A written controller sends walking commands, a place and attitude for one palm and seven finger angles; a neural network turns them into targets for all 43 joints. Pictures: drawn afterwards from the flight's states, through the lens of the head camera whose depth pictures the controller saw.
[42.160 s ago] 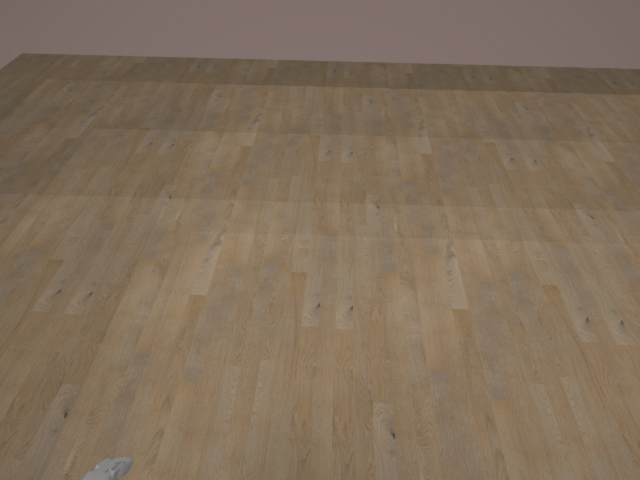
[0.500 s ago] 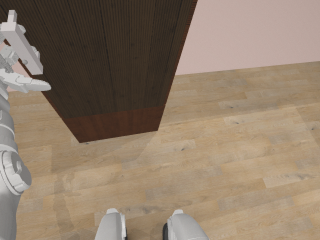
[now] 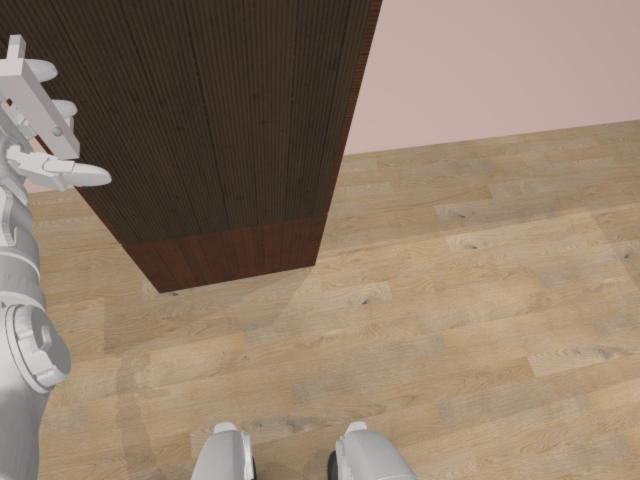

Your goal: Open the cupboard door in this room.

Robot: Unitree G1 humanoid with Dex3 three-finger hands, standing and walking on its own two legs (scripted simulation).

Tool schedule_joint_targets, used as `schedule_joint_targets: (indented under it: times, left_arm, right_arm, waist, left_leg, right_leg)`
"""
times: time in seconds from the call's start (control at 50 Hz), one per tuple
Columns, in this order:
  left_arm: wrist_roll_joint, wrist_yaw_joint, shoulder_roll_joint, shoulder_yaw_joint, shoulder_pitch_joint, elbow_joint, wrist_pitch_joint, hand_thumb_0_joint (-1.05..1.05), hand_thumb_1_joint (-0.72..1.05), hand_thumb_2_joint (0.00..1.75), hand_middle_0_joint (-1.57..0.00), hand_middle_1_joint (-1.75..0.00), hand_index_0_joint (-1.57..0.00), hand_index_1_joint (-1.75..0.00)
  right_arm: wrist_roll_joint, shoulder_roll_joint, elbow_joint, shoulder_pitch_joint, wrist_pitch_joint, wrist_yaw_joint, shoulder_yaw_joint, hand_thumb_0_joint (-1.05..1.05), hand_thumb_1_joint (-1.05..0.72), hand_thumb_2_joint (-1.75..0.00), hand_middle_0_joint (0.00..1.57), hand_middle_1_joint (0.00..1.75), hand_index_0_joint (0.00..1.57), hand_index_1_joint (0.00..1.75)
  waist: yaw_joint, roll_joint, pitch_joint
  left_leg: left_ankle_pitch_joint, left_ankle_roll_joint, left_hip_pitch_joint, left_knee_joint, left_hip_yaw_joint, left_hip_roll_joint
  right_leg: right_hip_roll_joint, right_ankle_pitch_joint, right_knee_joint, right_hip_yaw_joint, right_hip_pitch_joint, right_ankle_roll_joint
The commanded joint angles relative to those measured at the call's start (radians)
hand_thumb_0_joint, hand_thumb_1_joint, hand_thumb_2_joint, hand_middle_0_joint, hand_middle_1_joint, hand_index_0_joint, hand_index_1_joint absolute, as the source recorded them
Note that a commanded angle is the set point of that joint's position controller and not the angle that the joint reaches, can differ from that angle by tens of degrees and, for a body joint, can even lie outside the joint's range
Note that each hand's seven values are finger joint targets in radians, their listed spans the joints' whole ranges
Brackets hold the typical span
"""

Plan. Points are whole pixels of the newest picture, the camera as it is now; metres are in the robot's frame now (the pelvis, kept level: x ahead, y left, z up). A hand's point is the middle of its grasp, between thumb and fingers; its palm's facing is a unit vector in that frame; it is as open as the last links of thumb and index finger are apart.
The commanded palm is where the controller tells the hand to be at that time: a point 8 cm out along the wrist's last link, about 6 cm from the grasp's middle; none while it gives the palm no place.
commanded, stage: slide the fingers in behind the handle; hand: left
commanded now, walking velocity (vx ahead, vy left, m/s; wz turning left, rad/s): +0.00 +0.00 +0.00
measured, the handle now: (44, 101) +0.55 +0.28 +0.09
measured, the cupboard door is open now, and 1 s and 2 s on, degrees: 0 0 43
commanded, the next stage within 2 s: close the thumb around the handle in 0.08 s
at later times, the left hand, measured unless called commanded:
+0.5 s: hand (50, 138) +0.50 +0.27 +0.08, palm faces +0.14 -0.99 -0.01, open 11.0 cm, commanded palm +0.48 +0.30 +0.08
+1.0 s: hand (63, 137) +0.50 +0.26 +0.08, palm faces +0.12 -0.99 +0.00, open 5.8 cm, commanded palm +0.47 +0.29 +0.08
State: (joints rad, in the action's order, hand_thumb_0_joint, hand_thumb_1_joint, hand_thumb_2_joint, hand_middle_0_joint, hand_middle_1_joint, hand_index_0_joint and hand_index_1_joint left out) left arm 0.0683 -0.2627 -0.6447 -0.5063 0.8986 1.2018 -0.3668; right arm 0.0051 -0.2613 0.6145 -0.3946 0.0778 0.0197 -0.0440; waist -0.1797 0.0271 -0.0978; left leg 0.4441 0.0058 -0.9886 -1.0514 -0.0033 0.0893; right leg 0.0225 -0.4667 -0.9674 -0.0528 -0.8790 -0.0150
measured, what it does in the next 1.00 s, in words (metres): stands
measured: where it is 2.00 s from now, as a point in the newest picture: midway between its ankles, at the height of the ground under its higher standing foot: outside the picture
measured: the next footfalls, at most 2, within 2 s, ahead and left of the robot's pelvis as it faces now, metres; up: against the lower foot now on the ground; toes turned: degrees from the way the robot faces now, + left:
none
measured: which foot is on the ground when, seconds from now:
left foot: down 0.00-1.00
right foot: down 0.00-1.00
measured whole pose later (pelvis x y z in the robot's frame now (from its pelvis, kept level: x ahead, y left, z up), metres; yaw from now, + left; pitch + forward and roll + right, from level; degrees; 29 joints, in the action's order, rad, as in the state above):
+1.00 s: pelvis -0.01 +0.01 +0.00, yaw +0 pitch +21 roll -5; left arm 0.06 -0.29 -0.63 -0.51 0.92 1.23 -0.37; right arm 0.00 -0.26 0.62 -0.39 0.07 0.03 -0.05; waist -0.19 0.03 -0.10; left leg 0.44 0.01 -1.01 -1.07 -0.01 0.08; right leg 0.02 -0.46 -0.98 -0.05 -0.89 -0.02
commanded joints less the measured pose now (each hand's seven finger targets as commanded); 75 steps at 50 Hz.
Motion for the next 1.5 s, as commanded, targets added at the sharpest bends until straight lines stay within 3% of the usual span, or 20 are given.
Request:
schedule_joint_targets:
  times: [0.0, 0.16, 0.24, 0.3, 0.36, 0.5, 0.56, 0.66, 0.7, 0.76, 0.82, 0.92, 0.96, 1.0, 1.06, 1.12, 1.18, 1.36, 1.38, 1.48]
  left_arm:
    - [0.039, -0.022, -0.26, 0.005, 0.394, -0.208, -0.069, 0.0, -0.5, 0.3, -0.3, -1.2, -0.3, -1.2]
    - [0.048, -0.031, -0.274, 0.0, 0.434, -0.218, -0.06, 0.0, -0.5, 0.3, -0.3, -1.2, -0.3, -1.2]
    - [0.038, -0.019, -0.298, -0.014, 0.443, -0.253, -0.077, 0.0, -0.28, 0.4, -0.32, -1.22, -0.32, -1.22]
    - [0.041, -0.02, -0.309, -0.027, 0.404, -0.214, -0.074, 0.0, -0.11, 0.47, -0.33, -1.24, -0.33, -1.24]
    - [0.042, -0.03, -0.284, -0.007, 0.396, -0.227, -0.071, 0.0, 0.06, 0.54, -0.34, -1.26, -0.34, -1.26]
    - [0.052, -0.033, -0.265, 0.013, 0.442, -0.205, -0.049, 0.0, 0.45, 0.71, -0.37, -1.3, -0.37, -1.3]
    - [0.049, -0.027, -0.29, -0.016, 0.43, -0.243, -0.075, 0.0, 0.62, 0.78, -0.38, -1.32, -0.38, -1.32]
    - [0.04, -0.024, -0.304, -0.02, 0.41, -0.202, -0.066, 0.0, 0.9, 0.9, -0.4, -1.35, -0.4, -1.35]
    - [0.037, -0.026, -0.263, 0.013, 0.417, -0.204, -0.058, 0.0, 0.9, 0.9, -0.4, -1.35, -0.4, -1.35]
    - [0.041, -0.021, -0.333, -0.055, 0.4, -0.209, -0.061, 0.0, 0.9, 0.9, -0.4, -1.35, -0.4, -1.35]
    - [0.05, -0.006, -0.3, -0.042, 0.423, -0.218, -0.062, 0.0, 0.9, 0.9, -0.4, -1.35, -0.4, -1.35]
    - [0.023, 0.013, -0.354, -0.062, 0.421, -0.169, -0.058, 0.0, 0.9, 0.9, -0.4, -1.35, -0.4, -1.35]
    - [0.017, 0.01, -0.356, -0.049, 0.448, -0.182, -0.059, 0.0, 0.9, 0.9, -0.4, -1.35, -0.4, -1.35]
    - [0.04, 0.001, -0.197, 0.034, 0.398, -0.227, -0.067, 0.0, 0.9, 0.9, -0.4, -1.35, -0.4, -1.35]
    - [0.062, 0.006, -0.221, -0.007, 0.34, -0.267, -0.078, 0.0, 0.9, 0.9, -0.4, -1.35, -0.4, -1.35]
    - [0.075, 0.003, -0.167, 0.012, 0.234, -0.279, -0.07, 0.0, 0.9, 0.9, -0.4, -1.35, -0.4, -1.35]
    - [0.085, 0.005, -0.127, 0.033, 0.125, -0.38, -0.062, 0.0, 0.9, 0.9, -0.4, -1.35, -0.4, -1.35]
    - [0.152, 0.048, 0.067, 0.115, -0.239, -0.669, -0.042, 0.0, 0.9, 0.9, -0.4, -1.35, -0.4, -1.35]
    - [0.192, 0.136, 0.1, 0.05, -0.247, -0.739, -0.037, 0.0, 0.9, 0.9, -0.4, -1.35, -0.4, -1.35]
    - [0.137, 0.386, 0.318, 0.168, -0.445, -0.911, -0.015, 0.0, 0.9, 0.9, -0.4, -1.35, -0.4, -1.35]
  right_arm:
    - [0.002, -0.192, -0.034, -0.17, -0.013, 0.018, 0.073, 0.0, -0.9, -0.9, 0.2, 0.3, 0.2, 0.3]
    - [0.0, -0.195, -0.016, -0.171, -0.013, 0.026, 0.075, 0.0, -0.9, -0.9, 0.2, 0.3, 0.2, 0.3]
    - [0.004, -0.194, -0.018, -0.171, -0.018, 0.025, 0.074, 0.0, -0.9, -0.9, 0.2, 0.3, 0.2, 0.3]
    - [0.002, -0.196, -0.019, -0.166, -0.019, 0.025, 0.072, 0.0, -0.9, -0.9, 0.2, 0.3, 0.2, 0.3]
    - [0.001, -0.193, -0.024, -0.165, -0.019, 0.023, 0.073, 0.0, -0.9, -0.9, 0.2, 0.3, 0.2, 0.3]
    - [-0.001, -0.2, -0.018, -0.167, -0.021, 0.029, 0.073, 0.0, -0.9, -0.9, 0.2, 0.3, 0.2, 0.3]
    - [0.005, -0.197, -0.018, -0.171, -0.024, 0.026, 0.074, 0.0, -0.9, -0.9, 0.2, 0.3, 0.2, 0.3]
    - [0.004, -0.2, -0.022, -0.169, -0.02, 0.024, 0.069, 0.0, -0.9, -0.9, 0.2, 0.3, 0.2, 0.3]
    - [0.002, -0.196, -0.023, -0.167, -0.021, 0.023, 0.071, 0.0, -0.9, -0.9, 0.2, 0.3, 0.2, 0.3]
    - [0.004, -0.202, -0.025, -0.176, -0.016, 0.027, 0.074, 0.0, -0.9, -0.9, 0.2, 0.3, 0.2, 0.3]
    - [0.007, -0.195, -0.028, -0.17, -0.02, 0.024, 0.07, 0.0, -0.9, -0.9, 0.2, 0.3, 0.2, 0.3]
    - [0.005, -0.2, -0.036, -0.166, -0.02, 0.027, 0.064, 0.0, -0.9, -0.9, 0.2, 0.3, 0.2, 0.3]
    - [0.004, -0.199, -0.038, -0.163, -0.02, 0.029, 0.064, 0.0, -0.9, -0.9, 0.2, 0.3, 0.2, 0.3]
    - [0.007, -0.184, -0.041, -0.16, -0.028, 0.019, 0.073, 0.0, -0.9, -0.9, 0.2, 0.3, 0.2, 0.3]
    - [0.008, -0.191, -0.041, -0.158, -0.027, 0.013, 0.079, 0.0, -0.9, -0.9, 0.2, 0.3, 0.2, 0.3]
    - [0.001, -0.186, -0.055, -0.144, -0.025, 0.009, 0.082, 0.0, -0.9, -0.9, 0.2, 0.3, 0.2, 0.3]
    - [-0.009, -0.181, -0.078, -0.116, -0.021, 0.005, 0.09, 0.0, -0.9, -0.9, 0.2, 0.3, 0.2, 0.3]
    - [-0.032, -0.151, -0.139, -0.031, -0.037, -0.011, 0.101, 0.0, -0.9, -0.9, 0.2, 0.3, 0.2, 0.3]
    - [-0.027, -0.129, -0.146, -0.004, -0.047, -0.01, 0.1, 0.0, -0.9, -0.9, 0.2, 0.3, 0.2, 0.3]
    - [-0.009, -0.104, -0.156, 0.055, -0.088, -0.037, 0.097, 0.0, -0.9, -0.9, 0.2, 0.3, 0.2, 0.3]
  waist:
    - [0.006, 0.15, -0.458]
    - [-0.004, 0.148, -0.449]
    - [0.008, 0.191, -0.486]
    - [0.009, 0.147, -0.468]
    - [0.017, 0.194, -0.488]
    - [-0.012, 0.135, -0.434]
    - [0.011, 0.189, -0.499]
    - [0.01, 0.148, -0.456]
    - [0.003, 0.181, -0.445]
    - [0.02, 0.157, -0.481]
    - [0.011, 0.155, -0.459]
    - [0.005, 0.114, -0.402]
    - [0.001, 0.134, -0.432]
    - [0.007, 0.169, -0.473]
    - [0.035, 0.172, -0.522]
    - [0.048, 0.105, -0.476]
    - [0.079, 0.137, -0.488]
    - [0.117, 0.056, -0.38]
    - [0.173, 0.058, -0.383]
    - [0.171, 0.051, -0.333]
  left_leg:
    - [-0.397, 0.021, 0.453, 0.096, -0.041, -0.042]
    - [-0.376, 0.027, 0.444, 0.094, -0.042, -0.045]
    - [-0.4, 0.022, 0.479, 0.091, -0.048, -0.043]
    - [-0.388, 0.023, 0.446, 0.088, -0.044, -0.043]
    - [-0.414, 0.019, 0.479, 0.093, -0.044, -0.044]
    - [-0.353, 0.024, 0.45, 0.101, -0.054, -0.04]
    - [-0.423, 0.016, 0.505, 0.094, -0.059, -0.039]
    - [-0.377, 0.02, 0.449, 0.099, -0.053, -0.041]
    - [-0.379, 0.017, 0.471, 0.102, -0.055, -0.04]
    - [-0.415, 0.016, 0.48, 0.098, -0.063, -0.037]
    - [-0.401, 0.018, 0.463, 0.097, -0.058, -0.039]
    - [-0.322, 0.025, 0.381, 0.098, -0.051, -0.042]
    - [-0.32, 0.024, 0.388, 0.095, -0.048, -0.042]
    - [-0.362, 0.014, 0.479, 0.102, -0.053, -0.039]
    - [-0.399, 0.01, 0.509, 0.101, -0.052, -0.038]
    - [-0.361, 0.018, 0.458, 0.115, -0.037, -0.046]
    - [-0.377, 0.014, 0.49, 0.141, -0.024, -0.048]
    - [-0.405, 0.016, 0.492, 0.196, 0.0, -0.059]
    - [-0.411, 0.009, 0.475, 0.209, 0.002, -0.062]
    - [-0.426, -0.007, 0.486, 0.226, 0.002, -0.063]
  right_leg:
    - [0.046, 0.35, 0.105, 0.006, 0.099, 0.022]
    - [0.043, 0.338, 0.113, 0.012, 0.09, 0.019]
    - [0.043, 0.339, 0.104, 0.012, 0.081, 0.023]
    - [0.044, 0.341, 0.104, 0.012, 0.1, 0.021]
    - [0.045, 0.354, 0.101, 0.006, 0.097, 0.025]
    - [0.045, 0.297, 0.116, 0.003, 0.059, 0.02]
    - [0.045, 0.333, 0.099, 0.0, 0.067, 0.027]
    - [0.044, 0.312, 0.102, 0.002, 0.078, 0.022]
    - [0.044, 0.299, 0.106, -0.004, 0.048, 0.025]
    - [0.046, 0.322, 0.097, -0.005, 0.071, 0.026]
    - [0.045, 0.316, 0.098, -0.004, 0.066, 0.024]
    - [0.043, 0.277, 0.102, 0.006, 0.077, 0.02]
    - [0.04, 0.279, 0.099, 0.01, 0.08, 0.018]
    - [0.044, 0.283, 0.1, -0.006, 0.048, 0.023]
    - [0.048, 0.307, 0.097, -0.006, 0.074, 0.027]
    - [0.049, 0.313, 0.109, -0.004, 0.124, 0.026]
    - [0.048, 0.331, 0.117, -0.008, 0.154, 0.029]
    - [0.046, 0.411, 0.147, -0.015, 0.264, 0.027]
    - [0.043, 0.406, 0.149, -0.021, 0.288, 0.026]
    - [0.035, 0.4, 0.136, -0.037, 0.294, 0.027]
